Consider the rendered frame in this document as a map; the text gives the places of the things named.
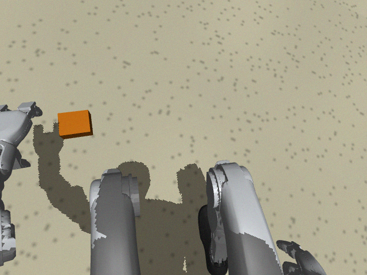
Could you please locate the right robot foot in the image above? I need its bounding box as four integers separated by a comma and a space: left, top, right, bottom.
198, 205, 228, 275

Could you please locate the left robot hand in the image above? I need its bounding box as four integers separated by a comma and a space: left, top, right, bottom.
0, 101, 42, 170

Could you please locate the small box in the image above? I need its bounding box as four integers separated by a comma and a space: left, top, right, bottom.
58, 110, 93, 139

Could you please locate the right robot hand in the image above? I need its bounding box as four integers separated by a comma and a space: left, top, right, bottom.
276, 240, 326, 275

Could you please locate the left robot arm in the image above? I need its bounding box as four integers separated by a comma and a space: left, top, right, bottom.
0, 141, 17, 266

